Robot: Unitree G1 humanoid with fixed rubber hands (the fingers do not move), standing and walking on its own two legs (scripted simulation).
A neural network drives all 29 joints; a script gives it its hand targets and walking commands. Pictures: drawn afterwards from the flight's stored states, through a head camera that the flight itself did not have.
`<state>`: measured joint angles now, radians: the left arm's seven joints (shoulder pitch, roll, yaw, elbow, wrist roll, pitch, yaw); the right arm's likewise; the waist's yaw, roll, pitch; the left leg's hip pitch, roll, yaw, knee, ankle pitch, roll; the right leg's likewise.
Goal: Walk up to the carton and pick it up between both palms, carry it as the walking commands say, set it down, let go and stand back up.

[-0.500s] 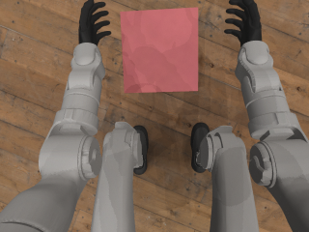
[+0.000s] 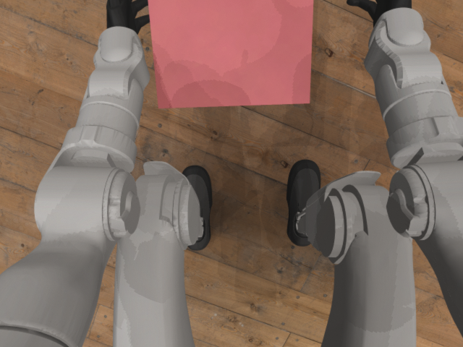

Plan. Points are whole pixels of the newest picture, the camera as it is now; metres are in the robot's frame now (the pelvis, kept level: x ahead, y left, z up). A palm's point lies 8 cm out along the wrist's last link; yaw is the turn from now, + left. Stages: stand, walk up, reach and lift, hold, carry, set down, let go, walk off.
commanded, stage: reach and lift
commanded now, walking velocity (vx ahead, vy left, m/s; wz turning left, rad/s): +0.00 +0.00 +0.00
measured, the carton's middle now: (232, 38) +0.51 +0.06 -0.28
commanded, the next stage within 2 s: none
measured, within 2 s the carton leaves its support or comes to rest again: leaves its support in 1.68 s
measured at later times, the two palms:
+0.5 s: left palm (123, 17) +0.52 +0.21 -0.20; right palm out of the picture +0.55 -0.14 -0.19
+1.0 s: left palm (129, 14) +0.52 +0.20 -0.20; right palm out of the picture +0.55 -0.10 -0.20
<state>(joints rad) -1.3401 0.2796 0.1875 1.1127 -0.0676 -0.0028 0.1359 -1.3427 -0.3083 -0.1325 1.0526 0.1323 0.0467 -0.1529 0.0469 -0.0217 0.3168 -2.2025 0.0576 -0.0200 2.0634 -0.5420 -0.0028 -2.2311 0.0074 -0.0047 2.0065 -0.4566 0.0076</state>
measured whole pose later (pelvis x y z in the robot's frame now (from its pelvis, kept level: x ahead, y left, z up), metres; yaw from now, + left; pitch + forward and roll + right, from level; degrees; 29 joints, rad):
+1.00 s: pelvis +0.00 +0.00 -0.02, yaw +0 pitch +38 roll -1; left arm -1.45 0.30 0.10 1.17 -0.11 0.00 0.12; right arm -1.46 -0.27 -0.08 1.12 0.16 0.01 -0.13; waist 0.07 -0.03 0.36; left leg -2.24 0.05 -0.02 2.12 -0.55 0.00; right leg -2.27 0.01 0.00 2.07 -0.46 0.01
